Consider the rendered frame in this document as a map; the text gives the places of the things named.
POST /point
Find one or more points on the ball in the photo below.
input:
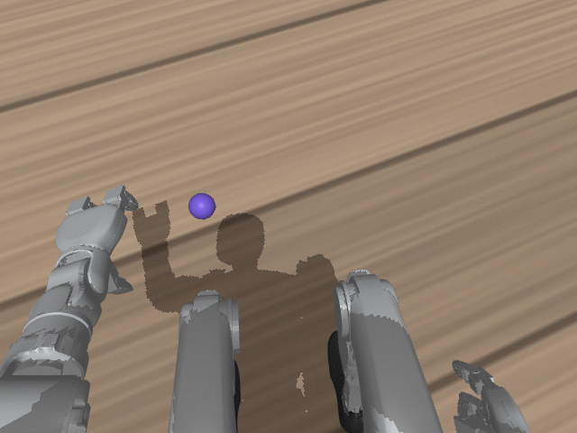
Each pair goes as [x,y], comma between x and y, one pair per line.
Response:
[201,206]

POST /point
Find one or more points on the right robot foot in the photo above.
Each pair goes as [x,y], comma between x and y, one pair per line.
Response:
[350,422]

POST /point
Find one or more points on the left robot hand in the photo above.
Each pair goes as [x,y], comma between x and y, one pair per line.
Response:
[100,226]

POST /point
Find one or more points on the right robot hand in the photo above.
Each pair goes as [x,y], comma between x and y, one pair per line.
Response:
[496,412]

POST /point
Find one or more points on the left robot arm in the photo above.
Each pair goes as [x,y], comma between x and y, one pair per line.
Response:
[42,377]

